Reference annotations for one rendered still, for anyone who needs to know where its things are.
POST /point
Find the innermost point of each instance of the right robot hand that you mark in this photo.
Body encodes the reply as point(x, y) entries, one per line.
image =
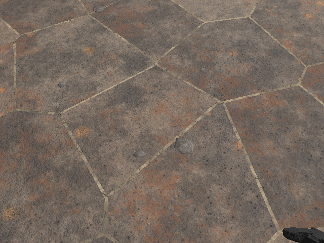
point(304, 235)

